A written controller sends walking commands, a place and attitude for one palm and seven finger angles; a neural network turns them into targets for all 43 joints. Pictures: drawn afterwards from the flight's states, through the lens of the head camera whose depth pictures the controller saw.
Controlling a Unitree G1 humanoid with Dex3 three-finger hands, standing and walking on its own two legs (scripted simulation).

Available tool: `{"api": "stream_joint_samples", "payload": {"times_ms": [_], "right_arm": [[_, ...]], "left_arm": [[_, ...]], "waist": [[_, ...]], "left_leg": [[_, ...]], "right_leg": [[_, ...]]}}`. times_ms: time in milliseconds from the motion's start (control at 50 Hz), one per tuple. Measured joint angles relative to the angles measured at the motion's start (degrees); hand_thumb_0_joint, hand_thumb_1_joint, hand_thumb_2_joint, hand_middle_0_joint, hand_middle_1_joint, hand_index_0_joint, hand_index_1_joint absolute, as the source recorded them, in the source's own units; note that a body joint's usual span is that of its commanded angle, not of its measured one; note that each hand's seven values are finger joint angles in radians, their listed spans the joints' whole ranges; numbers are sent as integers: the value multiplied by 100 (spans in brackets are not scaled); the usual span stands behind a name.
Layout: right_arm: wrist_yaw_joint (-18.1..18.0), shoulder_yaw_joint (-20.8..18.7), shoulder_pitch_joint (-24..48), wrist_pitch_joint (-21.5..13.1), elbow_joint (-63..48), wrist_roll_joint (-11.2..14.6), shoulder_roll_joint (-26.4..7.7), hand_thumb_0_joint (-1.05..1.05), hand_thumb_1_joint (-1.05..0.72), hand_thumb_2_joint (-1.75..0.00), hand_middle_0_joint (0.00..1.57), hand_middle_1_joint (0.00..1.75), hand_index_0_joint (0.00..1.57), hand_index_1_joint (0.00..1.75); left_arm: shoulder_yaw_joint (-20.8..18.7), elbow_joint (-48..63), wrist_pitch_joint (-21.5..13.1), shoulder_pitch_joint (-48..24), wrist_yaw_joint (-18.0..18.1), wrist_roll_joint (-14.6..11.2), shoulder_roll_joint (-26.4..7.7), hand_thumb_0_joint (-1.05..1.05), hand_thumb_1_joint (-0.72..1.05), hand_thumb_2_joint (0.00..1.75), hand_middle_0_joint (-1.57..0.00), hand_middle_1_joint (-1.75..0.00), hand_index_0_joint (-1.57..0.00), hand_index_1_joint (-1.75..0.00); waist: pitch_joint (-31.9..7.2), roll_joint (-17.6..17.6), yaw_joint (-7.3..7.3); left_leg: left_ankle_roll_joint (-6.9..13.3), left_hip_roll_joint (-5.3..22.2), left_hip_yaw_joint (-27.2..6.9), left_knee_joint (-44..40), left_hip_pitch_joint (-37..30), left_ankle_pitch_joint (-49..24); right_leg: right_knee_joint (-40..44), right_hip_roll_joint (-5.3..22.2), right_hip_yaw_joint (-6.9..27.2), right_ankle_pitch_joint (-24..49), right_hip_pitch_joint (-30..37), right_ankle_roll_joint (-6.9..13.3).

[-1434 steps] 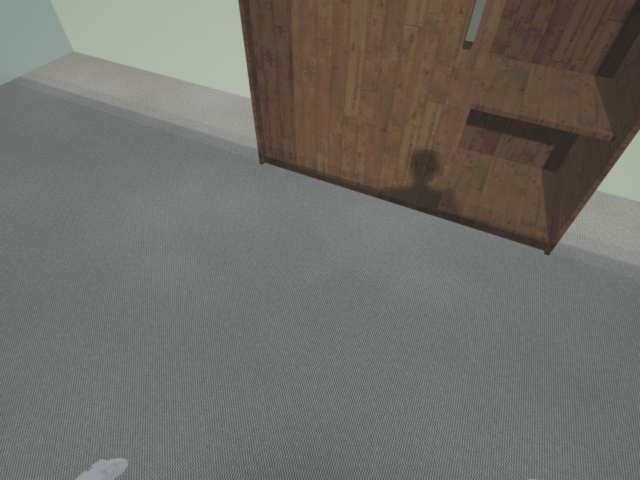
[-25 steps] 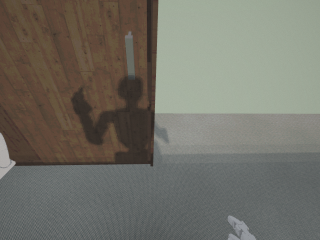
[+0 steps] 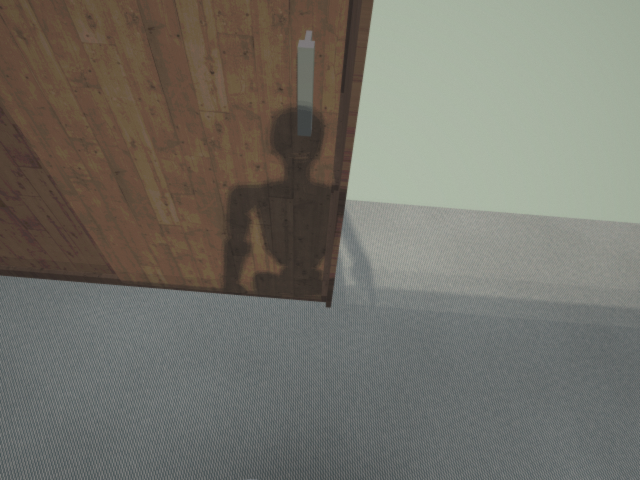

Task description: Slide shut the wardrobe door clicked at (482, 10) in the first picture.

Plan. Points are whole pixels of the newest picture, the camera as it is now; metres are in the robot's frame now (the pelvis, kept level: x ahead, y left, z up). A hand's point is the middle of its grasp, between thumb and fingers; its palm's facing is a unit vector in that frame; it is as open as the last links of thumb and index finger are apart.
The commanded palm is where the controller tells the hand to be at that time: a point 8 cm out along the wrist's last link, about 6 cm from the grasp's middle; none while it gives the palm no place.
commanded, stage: let the arm hang, fingers relaxed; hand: left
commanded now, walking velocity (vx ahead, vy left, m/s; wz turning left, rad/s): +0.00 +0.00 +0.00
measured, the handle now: (306, 85) +0.72 +0.07 +0.10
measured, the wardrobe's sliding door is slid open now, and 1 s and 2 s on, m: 0.02 0.02 0.02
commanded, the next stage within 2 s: look to check the result in 0.70 s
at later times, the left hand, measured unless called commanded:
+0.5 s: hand out of the picture +0.07 +0.23 -0.16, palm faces -0.04 -0.97 -0.23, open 7.4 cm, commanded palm none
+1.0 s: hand out of the picture +0.07 +0.29 -0.15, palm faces -0.05 -0.95 -0.32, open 7.4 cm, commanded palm none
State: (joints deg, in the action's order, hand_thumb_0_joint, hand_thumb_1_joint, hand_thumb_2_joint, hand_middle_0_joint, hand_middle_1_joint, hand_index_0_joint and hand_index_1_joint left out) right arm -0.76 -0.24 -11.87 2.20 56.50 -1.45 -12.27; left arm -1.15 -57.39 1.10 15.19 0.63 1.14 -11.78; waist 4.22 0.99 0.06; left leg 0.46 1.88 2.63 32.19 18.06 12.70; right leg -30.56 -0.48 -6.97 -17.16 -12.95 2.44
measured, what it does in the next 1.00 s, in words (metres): shifts its weight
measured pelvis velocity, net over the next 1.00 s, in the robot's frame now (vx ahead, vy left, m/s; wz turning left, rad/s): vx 0.02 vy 0.05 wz -0.03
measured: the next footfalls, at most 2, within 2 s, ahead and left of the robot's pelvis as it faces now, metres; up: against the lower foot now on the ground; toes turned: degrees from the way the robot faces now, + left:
none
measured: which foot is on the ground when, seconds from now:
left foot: down 0.00-1.00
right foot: down 0.00-1.00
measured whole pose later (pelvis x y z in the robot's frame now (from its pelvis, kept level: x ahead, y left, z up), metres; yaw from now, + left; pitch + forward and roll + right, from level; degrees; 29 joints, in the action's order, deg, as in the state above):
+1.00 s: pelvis +0.02 +0.05 +0.02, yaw -2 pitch -1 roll +0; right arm -0.4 -0.7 -6.6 -0.6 65.2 -0.6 -18.8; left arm -0.9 -66.3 -0.2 8.1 -0.1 1.2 -18.9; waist 2.9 0.4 0.0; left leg 4.4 -2.5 6.3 17.8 8.3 8.5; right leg -18.4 3.1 -3.5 -11.6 -5.2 -1.9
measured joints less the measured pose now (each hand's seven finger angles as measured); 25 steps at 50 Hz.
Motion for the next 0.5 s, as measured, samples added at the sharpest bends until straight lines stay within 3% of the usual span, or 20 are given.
{"api": "stream_joint_samples", "payload": {"times_ms": [160, 500], "right_arm": [[-44, 30, -178, -94, 698, 49, 104, 1, -91, -90, 20, 30, 20, 30], [-20, 21, 44, -251, 925, 47, 65, 1, -91, -90, 20, 30, 21, 30]], "left_arm": [[56, -788, -35, -37, -9, -37, -95, -1, 94, 90, -20, -30, -20, -30], [65, -811, -149, -548, 7, -18, -54, 0, 90, 90, -20, -30, -20, -30]], "waist": [[-88, -139, -30], [-265, -134, 41]], "left_leg": [[98, -66, 153, -688, -446, -168], [295, -298, 354, -1114, -792, -311]], "right_leg": [[817, 19, 145, 399, 445, -124], [957, 242, 330, 466, 615, -327]]}}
